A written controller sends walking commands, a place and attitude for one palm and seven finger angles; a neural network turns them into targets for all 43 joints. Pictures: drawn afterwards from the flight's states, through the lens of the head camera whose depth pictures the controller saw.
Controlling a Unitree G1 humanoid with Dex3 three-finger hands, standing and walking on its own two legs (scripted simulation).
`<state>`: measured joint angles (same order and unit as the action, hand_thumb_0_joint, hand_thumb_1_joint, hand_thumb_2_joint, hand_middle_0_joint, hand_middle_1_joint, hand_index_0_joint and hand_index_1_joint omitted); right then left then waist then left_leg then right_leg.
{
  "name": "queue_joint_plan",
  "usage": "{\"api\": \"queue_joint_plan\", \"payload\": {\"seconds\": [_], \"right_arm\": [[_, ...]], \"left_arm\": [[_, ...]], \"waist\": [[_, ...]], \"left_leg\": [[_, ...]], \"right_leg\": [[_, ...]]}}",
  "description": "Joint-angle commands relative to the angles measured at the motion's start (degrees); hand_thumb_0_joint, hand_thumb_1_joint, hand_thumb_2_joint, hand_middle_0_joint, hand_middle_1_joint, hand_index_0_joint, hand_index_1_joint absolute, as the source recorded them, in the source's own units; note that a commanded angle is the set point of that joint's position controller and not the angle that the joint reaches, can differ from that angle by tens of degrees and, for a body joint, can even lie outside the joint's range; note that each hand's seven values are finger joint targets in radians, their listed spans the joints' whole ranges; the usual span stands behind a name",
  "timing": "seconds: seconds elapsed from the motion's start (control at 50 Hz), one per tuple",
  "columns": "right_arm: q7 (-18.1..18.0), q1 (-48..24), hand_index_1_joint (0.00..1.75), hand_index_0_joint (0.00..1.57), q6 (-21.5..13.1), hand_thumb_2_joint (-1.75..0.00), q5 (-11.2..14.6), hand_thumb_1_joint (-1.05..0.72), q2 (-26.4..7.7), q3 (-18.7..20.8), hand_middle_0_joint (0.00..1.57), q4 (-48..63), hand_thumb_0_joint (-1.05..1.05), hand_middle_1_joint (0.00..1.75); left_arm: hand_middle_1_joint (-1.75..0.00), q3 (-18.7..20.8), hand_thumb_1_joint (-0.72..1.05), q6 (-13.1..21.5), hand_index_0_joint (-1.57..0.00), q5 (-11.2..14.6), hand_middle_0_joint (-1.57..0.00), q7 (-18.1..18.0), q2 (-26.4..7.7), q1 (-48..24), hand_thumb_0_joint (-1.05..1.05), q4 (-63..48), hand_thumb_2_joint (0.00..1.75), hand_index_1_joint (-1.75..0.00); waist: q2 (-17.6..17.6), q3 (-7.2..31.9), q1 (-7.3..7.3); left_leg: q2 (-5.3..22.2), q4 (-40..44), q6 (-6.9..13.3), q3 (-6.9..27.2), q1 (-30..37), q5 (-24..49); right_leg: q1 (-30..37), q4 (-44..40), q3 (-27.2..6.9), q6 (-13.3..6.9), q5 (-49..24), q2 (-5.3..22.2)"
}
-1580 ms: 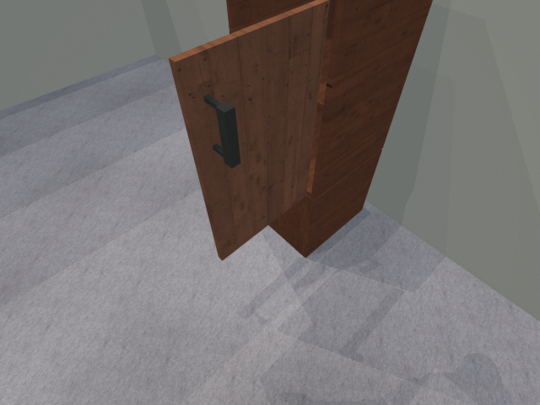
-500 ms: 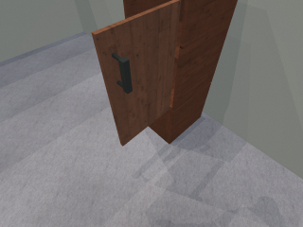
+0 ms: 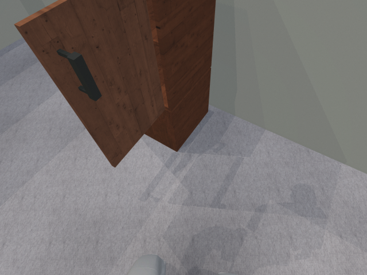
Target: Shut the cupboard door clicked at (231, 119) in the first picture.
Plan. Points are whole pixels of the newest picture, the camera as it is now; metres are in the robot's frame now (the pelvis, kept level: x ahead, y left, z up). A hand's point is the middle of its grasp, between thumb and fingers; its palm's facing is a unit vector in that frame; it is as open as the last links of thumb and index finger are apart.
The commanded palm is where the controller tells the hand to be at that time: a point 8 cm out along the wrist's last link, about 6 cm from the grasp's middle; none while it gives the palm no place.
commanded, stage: walk to a spot facing it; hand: left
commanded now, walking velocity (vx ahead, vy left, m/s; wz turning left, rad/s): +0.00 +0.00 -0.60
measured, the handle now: (79, 75) +0.52 +0.29 +0.12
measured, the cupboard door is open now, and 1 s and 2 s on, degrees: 92 92 92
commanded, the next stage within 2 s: none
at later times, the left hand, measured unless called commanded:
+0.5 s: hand (110, 261) +0.15 +0.21 -0.16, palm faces -0.25 -0.94 -0.24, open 7.3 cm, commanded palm none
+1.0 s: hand (157, 225) +0.24 +0.10 -0.15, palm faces -0.59 -0.79 -0.15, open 7.4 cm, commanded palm none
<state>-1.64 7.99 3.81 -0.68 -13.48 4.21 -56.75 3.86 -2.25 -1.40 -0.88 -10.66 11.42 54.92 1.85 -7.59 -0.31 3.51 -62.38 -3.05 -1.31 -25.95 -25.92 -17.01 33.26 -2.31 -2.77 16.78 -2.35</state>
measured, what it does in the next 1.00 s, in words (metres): steps on the spot, turning right: left foot, then right foot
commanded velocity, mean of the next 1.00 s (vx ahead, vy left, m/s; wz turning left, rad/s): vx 0.10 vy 0.00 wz -0.60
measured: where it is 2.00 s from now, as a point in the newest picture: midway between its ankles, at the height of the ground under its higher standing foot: (259, 253)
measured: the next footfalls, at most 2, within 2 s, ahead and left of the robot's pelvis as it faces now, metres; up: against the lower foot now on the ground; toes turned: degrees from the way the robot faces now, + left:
left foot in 0.26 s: +0.05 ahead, +0.17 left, +0.00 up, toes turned -9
right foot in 0.54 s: +0.00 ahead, -0.12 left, +0.00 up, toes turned -23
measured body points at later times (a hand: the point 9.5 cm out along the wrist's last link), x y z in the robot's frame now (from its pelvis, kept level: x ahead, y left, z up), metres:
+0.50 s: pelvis +0.00 +0.02 +0.00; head +0.06 +0.01 +0.45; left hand +0.17 +0.26 -0.14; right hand +0.00 -0.24 -0.14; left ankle +0.01 +0.17 -0.73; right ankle -0.03 -0.10 -0.70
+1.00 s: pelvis +0.04 +0.01 +0.01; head +0.09 +0.00 +0.46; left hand +0.27 +0.14 -0.14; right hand -0.12 -0.19 -0.12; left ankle +0.07 +0.13 -0.73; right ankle -0.04 -0.12 -0.65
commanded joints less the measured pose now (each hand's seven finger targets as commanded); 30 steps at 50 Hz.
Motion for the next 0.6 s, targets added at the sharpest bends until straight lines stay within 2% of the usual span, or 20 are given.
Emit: {"api": "queue_joint_plan", "payload": {"seconds": [0.0,0.1,0.14,0.18,0.2,0.22,0.24,0.26,0.3,0.32,0.36,0.4,0.42,0.46,0.48,0.5,0.52,0.54,0.56,0.58], "right_arm": [[-0.39,-1.8,0.3,0.2,-1.95,-0.9,0.3,-0.9,-2.59,0.34,0.2,6.06,0.0,0.3],[-0.65,-3.32,0.3,0.2,-2.46,-0.9,0.83,-0.9,-2.81,0.34,0.2,7.74,0.0,0.3],[-0.9,-0.92,0.3,0.2,-2.73,-0.9,1.03,-0.9,-3.09,0.29,0.2,7.41,0.0,0.3],[-1.36,3.85,0.3,0.2,-3.35,-0.9,0.98,-0.9,-4.26,0.33,0.2,6.16,0.0,0.3],[-1.61,5.11,0.3,0.2,-3.93,-0.9,0.42,-0.9,-8.13,0.93,0.2,5.99,0.0,0.3],[-1.75,5.95,0.3,0.2,-4.14,-0.9,-0.7,-0.9,-13.74,1.81,0.2,6.86,0.0,0.3],[-2.11,4.94,0.3,0.2,-3.82,-0.9,-1.04,-0.9,-14.67,1.75,0.2,8.12,0.0,0.3],[-1.88,4.23,0.3,0.2,-4.48,-0.9,-1.65,-0.9,-11.95,1.18,0.2,7.78,0.0,0.3],[-1.86,1.03,0.3,0.2,-4.45,-0.9,-1.45,-0.9,-8.96,0.2,0.2,9.23,0.0,0.3],[-1.87,1.26,0.3,0.2,-4.37,-0.9,-1.51,-0.9,-8.74,0.29,0.2,9.29,0.0,0.3],[-1.7,3.03,0.3,0.2,-4.18,-0.9,-1.59,-0.9,-9.63,0.73,0.2,8.78,0.0,0.3],[-1.33,4.87,0.3,0.2,-3.85,-0.9,-1.59,-0.9,-10.48,1.21,0.2,8.17,0.0,0.3],[-1.1,5.11,0.3,0.2,-3.72,-0.9,-1.42,-0.9,-11.41,1.46,0.2,8.0,0.0,0.3],[-0.74,4.41,0.3,0.2,-3.41,-0.9,-1.18,-0.9,-11.91,1.62,0.2,8.13,0.0,0.3],[-0.55,3.47,0.3,0.2,-3.24,-0.9,-0.92,-0.9,-11.98,1.63,0.2,8.58,0.0,0.3],[-0.06,3.24,0.3,0.2,-3.07,-0.9,-0.25,-0.9,-9.76,1.41,0.2,9.63,0.0,0.3],[0.13,0.34,0.3,0.2,-3.09,-0.9,0.38,-0.9,-5.01,0.07,0.2,12.56,0.0,0.3],[-0.36,0.46,0.3,0.2,-2.45,-0.9,0.49,-0.9,-6.9,-0.27,0.2,12.57,0.0,0.3],[-0.52,-1.61,0.3,0.2,-2.42,-0.9,0.61,-0.9,-5.97,0.05,0.2,12.47,0.0,0.3],[-0.51,-0.98,0.3,0.2,-2.37,-0.9,0.38,-0.9,-6.54,0.05,0.2,11.41,0.0,0.3]], "left_arm": [[-0.3,3.24,0.9,1.46,-0.2,-0.28,-0.2,-0.8,-12.13,3.57,0.0,-3.4,0.9,-0.3],[-0.3,3.74,0.9,0.93,-0.2,-0.49,-0.2,-0.5,-13.21,4.08,0.0,-3.55,0.9,-0.3],[-0.3,3.83,0.9,0.61,-0.2,-0.28,-0.2,-0.26,-13.66,2.15,0.0,-4.24,0.9,-0.3],[-0.3,3.44,0.9,0.26,-0.2,0.26,-0.2,-0.06,-12.39,-0.85,0.0,-5.14,0.9,-0.3],[-0.3,2.74,0.9,0.11,-0.2,0.7,-0.2,0.21,-8.98,-0.21,0.0,-6.03,0.9,-0.3],[-0.3,2.18,0.9,0.09,-0.2,0.97,-0.2,1.11,-6.93,-0.57,0.0,-7.8,0.9,-0.3],[-0.3,2.68,0.9,0.32,-0.2,0.3,-0.2,1.68,-9.54,-2.97,0.0,-9.18,0.9,-0.3],[-0.3,3.17,0.9,0.2,-0.2,-0.63,-0.2,2.04,-9.26,-3.85,0.0,-7.91,0.9,-0.3],[-0.3,2.96,0.9,-0.07,-0.2,-0.05,-0.2,2.46,-7.91,-1.88,0.0,-6.84,0.9,-0.3],[-0.3,2.74,0.9,-0.28,-0.2,0.21,-0.2,2.71,-7.57,-2.37,0.0,-7.16,0.9,-0.3],[-0.3,2.13,0.9,-0.35,-0.2,0.22,-0.2,3.15,-6.95,-4.03,0.0,-8.13,0.9,-0.3],[-0.3,1.8,0.9,0.02,-0.2,0.17,-0.2,3.4,-6.62,-4.82,0.0,-8.47,0.9,-0.3],[-0.3,1.71,0.9,0.04,-0.2,0.29,-0.2,3.51,-6.62,-4.97,0.0,-8.46,0.9,-0.3],[-0.3,1.87,0.9,0.36,-0.2,0.39,-0.2,3.5,-7.49,-2.7,0.0,-7.87,0.9,-0.3],[-0.3,2.26,0.9,0.64,-0.2,0.38,-0.2,3.38,-8.56,0.53,0.0,-6.96,0.9,-0.3],[-0.3,3.08,0.9,1.38,-0.2,-0.07,-0.2,2.8,-13.38,5.12,0.0,-5.65,0.9,-0.3],[-0.3,4.48,0.9,1.91,-0.2,-0.38,-0.2,1.59,-20.36,8.5,0.0,-4.67,0.9,-0.3],[-0.3,4.04,0.9,1.6,-0.2,0.45,-0.2,0.95,-20.97,10.1,0.0,-4.42,0.9,-0.3],[-0.3,4.24,0.9,1.11,-0.2,0.0,-0.2,0.25,-18.72,5.52,0.0,-5.63,0.9,-0.3],[-0.3,3.6,0.9,0.97,-0.2,-0.09,-0.2,-0.12,-16.23,1.94,0.0,-6.48,0.9,-0.3]], "waist": [[-8.48,11.07,-1.4],[-11.47,11.54,-2.07],[-10.79,11.71,-0.5],[-9.58,11.88,2.41],[1.85,12.25,2.63],[17.49,11.07,2.73],[9.81,8.48,2.88],[6.53,7.92,1.61],[10.62,8.64,-0.47],[10.88,8.9,-0.27],[11.43,9.93,0.7],[10.02,9.81,1.71],[11.29,9.3,1.91],[11.26,8.89,0.6],[9.15,9.4,-1.36],[-1.99,12.18,-3.39],[-21.13,12.46,-5.2],[-16.63,12.44,-6.05],[-16.33,10.96,-4.18],[-17.96,11.01,-2.63]], "left_leg": [[-0.65,5.67,-0.84,1.31,-2.11,0.12],[-2.36,15.59,-0.27,1.56,1.39,-0.68],[-3.13,23.2,0.16,1.19,6.16,2.33],[-1.97,36.83,0.87,1.28,19.19,10.9],[7.79,44.56,3.6,11.32,27.31,10.79],[23.68,49.28,10.6,25.86,27.77,17.32],[27.56,48.31,15.36,25.76,17.5,19.87],[22.13,45.9,14.33,21.61,17.51,31.38],[15.95,40.71,11.24,8.55,18.89,44.14],[14.58,39.84,10.47,5.24,20.14,45.6],[13.57,38.57,9.26,1.64,20.87,43.69],[13.94,37.1,8.48,0.05,20.77,42.5],[14.46,37.0,8.23,-0.3,19.38,41.51],[14.5,33.77,6.5,-1.68,16.65,38.39],[13.11,28.65,4.58,-3.09,13.43,34.84],[9.18,17.02,1.13,-7.08,5.03,23.96],[-0.18,0.74,-1.73,-8.01,-8.86,-10.91],[1.89,-4.44,-0.83,0.64,-8.58,-12.52],[2.18,-6.65,-0.92,2.19,-10.41,-9.96],[2.73,-6.39,-1.11,2.39,-9.73,-6.11]], "right_leg": [[11.25,-11.34,-19.01,-8.76,-29.33,14.41],[11.44,-10.34,-22.36,-8.64,-30.97,13.35],[8.6,-9.26,-22.67,-7.26,-30.05,11.99],[-1.02,-6.47,-21.07,-3.29,-22.35,9.01],[-11.58,-0.25,-15.4,0.15,-7.47,2.36],[-18.96,14.78,-3.68,4.06,17.63,-2.98],[-16.94,26.35,-2.06,5.04,19.15,0.54],[-17.51,32.91,-2.03,5.36,15.25,0.3],[-17.51,35.31,0.17,6.09,12.18,2.41],[-17.01,33.51,1.39,6.33,11.69,2.55],[-12.8,23.54,4.36,6.11,10.79,3.02],[-8.26,14.77,7.4,5.42,9.2,1.73],[-6.17,12.8,8.14,4.92,8.36,1.48],[0.27,4.63,8.8,3.79,3.12,1.22],[6.69,-2.59,8.69,3.05,-3.71,1.5],[17.62,-8.97,-1.01,0.08,-18.95,9.07],[21.34,-12.24,-23.69,-8.17,-42.25,25.05],[17.09,-11.83,-22.23,-12.16,-36.8,26.56],[14.06,-11.32,-23.17,-12.33,-29.01,22.01],[12.73,-10.52,-18.85,-10.49,-27.83,19.1]]}}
